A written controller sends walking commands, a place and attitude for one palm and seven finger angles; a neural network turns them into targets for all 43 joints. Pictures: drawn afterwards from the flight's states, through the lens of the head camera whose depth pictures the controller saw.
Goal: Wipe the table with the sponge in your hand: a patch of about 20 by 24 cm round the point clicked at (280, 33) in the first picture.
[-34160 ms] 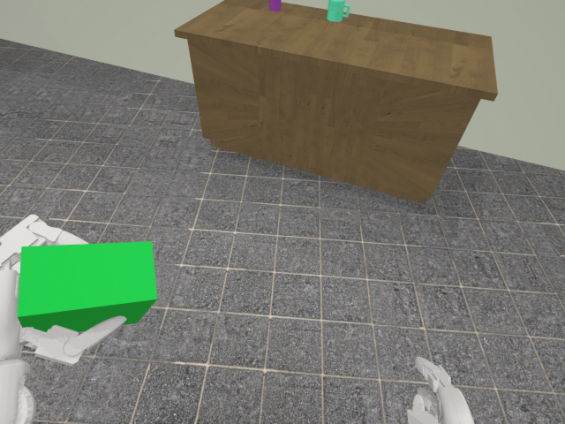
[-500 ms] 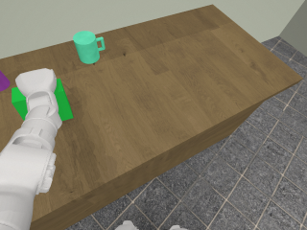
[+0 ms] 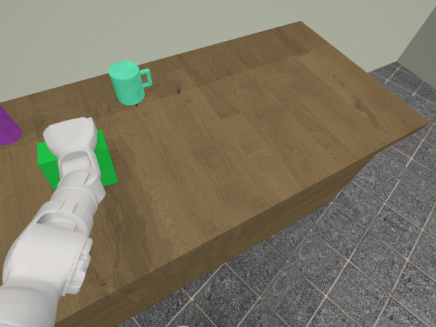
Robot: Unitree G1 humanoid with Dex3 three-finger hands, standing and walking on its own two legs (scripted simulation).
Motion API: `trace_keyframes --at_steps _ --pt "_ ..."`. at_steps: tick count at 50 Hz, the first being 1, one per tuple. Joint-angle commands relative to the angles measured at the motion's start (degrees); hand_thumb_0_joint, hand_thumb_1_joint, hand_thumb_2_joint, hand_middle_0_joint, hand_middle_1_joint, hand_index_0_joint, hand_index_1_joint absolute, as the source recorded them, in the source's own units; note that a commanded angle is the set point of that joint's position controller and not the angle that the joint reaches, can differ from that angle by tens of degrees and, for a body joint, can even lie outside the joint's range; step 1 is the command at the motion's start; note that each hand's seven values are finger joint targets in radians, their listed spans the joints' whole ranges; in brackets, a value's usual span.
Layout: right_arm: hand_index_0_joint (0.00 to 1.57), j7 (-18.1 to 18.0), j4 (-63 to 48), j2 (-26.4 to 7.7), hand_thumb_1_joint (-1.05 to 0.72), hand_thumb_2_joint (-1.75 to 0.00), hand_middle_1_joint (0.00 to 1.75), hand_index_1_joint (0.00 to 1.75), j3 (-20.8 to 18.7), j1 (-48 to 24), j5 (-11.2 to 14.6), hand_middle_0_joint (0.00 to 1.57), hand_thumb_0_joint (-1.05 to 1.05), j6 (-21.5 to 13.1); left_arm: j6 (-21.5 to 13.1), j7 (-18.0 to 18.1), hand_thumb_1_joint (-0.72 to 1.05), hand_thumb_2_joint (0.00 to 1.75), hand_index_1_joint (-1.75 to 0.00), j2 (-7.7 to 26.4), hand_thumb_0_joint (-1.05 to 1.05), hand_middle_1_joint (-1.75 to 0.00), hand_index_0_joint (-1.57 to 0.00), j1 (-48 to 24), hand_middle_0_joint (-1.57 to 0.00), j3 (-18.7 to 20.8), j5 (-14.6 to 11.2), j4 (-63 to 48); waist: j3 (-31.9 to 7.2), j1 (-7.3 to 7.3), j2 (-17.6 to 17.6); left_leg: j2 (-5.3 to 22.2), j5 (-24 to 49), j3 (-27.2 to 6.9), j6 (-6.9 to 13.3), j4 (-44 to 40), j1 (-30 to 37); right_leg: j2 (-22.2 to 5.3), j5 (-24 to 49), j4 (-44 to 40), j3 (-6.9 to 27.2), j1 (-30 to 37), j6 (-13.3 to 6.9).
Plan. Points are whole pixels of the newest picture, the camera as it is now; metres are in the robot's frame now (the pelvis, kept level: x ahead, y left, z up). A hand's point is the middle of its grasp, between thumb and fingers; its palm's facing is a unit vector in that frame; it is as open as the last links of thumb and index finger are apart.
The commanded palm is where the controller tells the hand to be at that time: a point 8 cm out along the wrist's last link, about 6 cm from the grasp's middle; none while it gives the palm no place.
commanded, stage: wipe back along the middle lane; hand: left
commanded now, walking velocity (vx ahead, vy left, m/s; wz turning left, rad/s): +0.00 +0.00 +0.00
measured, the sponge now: (83, 169) +0.43 +0.29 -0.03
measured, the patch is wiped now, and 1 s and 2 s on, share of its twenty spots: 0.35 0.65 0.75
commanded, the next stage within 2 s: slide across to the third lane in 1.42 s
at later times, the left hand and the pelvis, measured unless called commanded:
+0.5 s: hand (93, 172) +0.40 +0.25 +0.00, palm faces -0.07 +0.00 -1.00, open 10.1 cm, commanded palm +0.37 +0.21 +0.03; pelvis -0.01 +0.00 +0.00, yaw +1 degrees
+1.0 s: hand (100, 191) +0.36 +0.23 +0.00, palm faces -0.04 -0.03 -1.00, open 10.1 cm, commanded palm +0.31 +0.20 +0.03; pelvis +0.00 +0.00 +0.01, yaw +1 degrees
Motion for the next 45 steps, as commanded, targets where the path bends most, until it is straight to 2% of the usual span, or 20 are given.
trace_keyframes --at_steps 1,2,5,7,8,10,11,13,15,20,23,24,26,29,32,35,37,39,42,45 --pt "0.20 -0.5 -4.4 -8.8 -0.90 -0.90 0.30 0.30 -2.5 2.3 0.3 0.20 0.00 -0.9 -0.4 -0.6 0.10 1.30 -1.60 0.3 0.00 -1.60 -1.20 -12.4 -1.20 -2.0 0.4 -3.3 -17.0 -1.32 -0.9 3.7 24.6 -2.9 -3.0 -3.8 17.8 -1.5 18.5 -1.7 -0.7 5.3 -2.1" --pt "0.20 -0.5 -4.2 -8.9 -0.90 -0.90 0.30 0.30 -2.7 1.7 0.3 0.20 0.00 -0.9 -0.4 -0.2 0.10 1.30 -1.60 1.2 0.00 -1.60 -1.20 -12.3 -1.20 -0.3 0.2 -3.7 -16.4 -0.76 0.3 4.0 25.6 -3.3 -3.4 -4.0 18.6 -1.5 17.7 -1.6 -0.8 4.3 -2.4" --pt "0.20 -0.3 -4.9 -8.6 -0.90 -0.90 0.30 0.30 -2.5 0.8 0.3 0.20 0.00 -0.7 0.5 0.4 0.10 1.30 -1.60 -1.7 0.00 -1.60 -1.20 -12.1 -1.20 -3.0 0.4 -3.3 -15.3 -1.17 -1.5 3.9 23.4 -3.4 -3.4 -4.3 18.1 -1.5 15.8 -1.7 -1.2 3.7 -2.3" --pt "0.20 -0.3 -5.1 -8.6 -0.90 -0.90 0.30 0.30 -2.6 -0.1 0.4 0.20 0.00 -0.7 1.0 1.1 0.10 1.30 -1.60 -0.6 0.00 -1.60 -1.20 -10.8 -1.20 -0.9 0.2 -3.7 -15.8 -0.03 -0.6 4.0 23.9 -3.6 -3.6 -4.5 18.5 -1.6 15.5 -1.4 -1.0 3.9 -2.6" --pt "0.20 -0.2 -5.4 -8.4 -0.90 -0.90 0.30 0.30 -2.6 0.0 0.2 0.20 0.00 -0.6 1.1 1.2 0.10 1.30 -1.60 -2.7 0.00 -1.60 -1.20 -11.1 -1.20 -2.8 0.0 -4.8 -17.3 -0.11 -0.5 4.1 24.6 -3.7 -3.9 -4.3 19.8 -1.4 15.3 -1.1 -1.5 3.8 -2.5" --pt "0.20 0.0 -5.6 -7.9 -0.90 -0.90 0.30 0.30 -2.7 -1.0 0.3 0.20 0.00 -0.4 1.8 1.5 0.10 1.30 -1.60 -6.3 0.00 -1.60 -1.20 -10.4 -1.20 -5.2 -0.1 -4.1 -15.9 -0.52 -0.9 4.3 24.0 -3.9 -4.0 -4.4 20.4 -1.4 13.7 -1.5 -1.7 2.0 -2.4" --pt "0.20 0.1 -5.6 -7.9 -0.90 -0.90 0.30 0.30 -2.7 -1.2 0.4 0.20 0.00 -0.2 2.4 1.7 0.10 1.30 -1.60 -6.1 0.00 -1.60 -1.20 -9.5 -1.20 -4.7 0.0 -3.4 -15.1 -0.20 -1.7 4.3 22.5 -4.0 -3.9 -4.7 19.6 -1.3 12.7 -1.5 -1.8 2.1 -2.5" --pt "0.20 0.1 -5.8 -7.9 -0.90 -0.90 0.30 0.30 -2.7 -1.8 0.3 0.20 0.00 -0.2 2.8 2.1 0.10 1.30 -1.60 -6.1 0.00 -1.60 -1.20 -9.7 -1.20 -4.3 -0.4 -4.3 -15.8 0.40 0.0 4.3 22.9 -4.4 -4.5 -4.9 20.8 -1.3 11.6 -1.2 -2.0 1.5 -2.8" --pt "0.20 0.1 -6.0 -7.5 -0.90 -0.90 0.30 0.30 -2.7 -2.6 0.4 0.20 0.00 0.0 3.4 2.5 0.10 1.30 -1.60 -7.7 0.00 -1.60 -1.20 -9.4 -1.20 -5.2 -0.8 -4.1 -15.8 0.26 -1.5 4.1 21.8 -3.9 -4.3 -4.9 20.4 -1.4 12.0 -1.5 -1.8 2.3 -2.7" --pt "0.20 -0.3 -6.4 -7.4 -0.90 -0.90 0.30 0.30 -2.2 -3.9 0.5 0.20 0.00 0.6 4.8 2.8 0.10 1.30 -1.60 -7.2 0.00 -1.60 -1.20 -8.6 -1.20 -4.9 -1.0 -4.0 -14.9 0.55 -3.9 3.4 19.3 -3.1 -3.7 -5.7 18.1 -1.6 12.8 -2.0 -1.5 5.3 -2.6" --pt "0.20 -0.5 -6.8 -7.2 -0.90 -0.90 0.30 0.30 -2.0 -4.5 0.6 0.20 0.00 0.8 5.2 2.6 0.10 1.30 -1.60 -8.5 0.00 -1.60 -1.20 -8.9 -1.20 -6.1 -0.9 -5.4 -14.2 0.66 -2.0 3.2 18.8 -3.0 -3.6 -6.1 18.7 -1.7 12.4 -2.4 -1.4 5.4 -2.8" --pt "0.20 -0.6 -6.9 -7.2 -0.90 -0.90 0.30 0.30 -2.0 -4.6 0.7 0.20 0.00 1.0 5.3 2.5 0.10 1.30 -1.60 -7.1 0.00 -1.60 -1.20 -8.6 -1.20 -5.2 -0.5 -5.4 -14.5 0.88 -2.2 3.2 18.7 -3.1 -3.7 -6.1 18.6 -1.7 12.2 -2.3 -1.4 5.6 -2.9" --pt "0.20 -0.6 -7.3 -6.8 -0.90 -0.90 0.30 0.30 -1.9 -5.1 0.7 0.20 0.00 1.2 5.6 2.3 0.10 1.30 -1.60 -9.3 0.00 -1.60 -1.20 -6.5 -1.20 -6.4 -0.7 -5.5 -14.5 1.15 -2.4 3.1 19.4 -2.8 -3.7 -6.2 18.9 -1.7 13.0 -2.5 -1.5 6.2 -2.9" --pt "0.20 -0.6 -8.0 -6.8 -0.90 -0.90 0.30 0.30 -1.9 -5.8 0.7 0.20 0.00 1.4 5.5 2.3 0.10 1.30 -1.60 -7.9 0.00 -1.60 -1.20 -2.5 -1.20 -4.6 -1.7 -7.7 -16.4 2.39 -2.9 2.8 21.6 -2.0 -3.5 -6.0 19.1 -1.9 16.8 -2.5 -0.8 9.7 -2.9" --pt "0.20 -0.5 -8.8 -6.3 -0.90 -0.90 0.30 0.30 -2.1 -7.2 1.1 0.20 0.00 1.5 5.9 1.8 0.10 1.30 -1.60 -12.5 0.00 -1.60 -1.20 -0.4 -1.20 -7.8 -2.0 -10.3 -15.0 2.01 -3.2 3.1 23.5 -2.4 -3.7 -6.3 20.0 -2.0 17.6 -2.8 -1.1 9.4 -2.9" --pt "0.20 -0.5 -9.0 -6.6 -0.90 -0.90 0.30 0.30 -1.9 -7.7 1.2 0.20 0.00 2.1 7.1 1.9 0.10 1.30 -1.60 -10.0 0.00 -1.60 -1.20 2.8 -1.20 -6.5 -1.5 -10.9 -13.8 2.65 -4.2 2.6 22.2 -1.8 -3.3 -6.7 19.1 -2.1 18.9 -3.4 -0.6 11.4 -3.1" --pt "0.20 -0.6 -9.4 -6.5 -0.90 -0.90 0.30 0.30 -1.9 -8.7 1.5 0.20 0.00 2.1 7.6 1.7 0.10 1.30 -1.60 -10.8 0.00 -1.60 -1.20 3.9 -1.20 -6.5 -2.4 -13.2 -13.8 2.99 -5.3 2.5 22.6 -1.8 -3.3 -7.1 19.0 -2.1 19.9 -3.5 -0.5 12.9 -3.0" --pt "0.20 -0.7 -9.6 -6.6 -0.90 -0.90 0.30 0.30 -1.8 -9.1 1.4 0.20 0.00 2.3 8.3 1.6 0.10 1.30 -1.60 -11.5 0.00 -1.60 -1.20 4.6 -1.20 -8.0 -2.0 -14.7 -13.4 2.87 -4.1 2.5 23.5 -1.8 -3.3 -7.0 19.8 -2.2 21.0 -3.5 -0.5 12.8 -3.1" --pt "0.20 -0.4 -10.4 -6.3 -0.90 -0.90 0.30 0.30 -1.9 -10.5 1.7 0.20 0.00 2.5 9.4 1.2 0.10 1.30 -1.60 -12.2 0.00 -1.60 -1.20 9.8 -1.20 -7.5 -2.6 -16.6 -14.0 4.01 -4.6 2.5 25.9 -1.8 -3.4 -7.2 20.7 -2.3 22.5 -3.6 -0.5 14.4 -3.2" --pt "0.20 -0.4 -11.2 -6.3 -0.90 -0.90 0.30 0.30 -1.7 -11.5 1.7 0.20 0.00 2.8 10.3 0.8 0.10 1.30 -1.60 -13.1 0.00 -1.60 -1.20 12.3 -1.20 -9.0 -2.5 -19.4 -13.6 4.29 -4.8 2.2 25.7 -1.6 -3.3 -7.3 20.8 -2.3 23.8 -3.6 -0.2 15.3 -3.4"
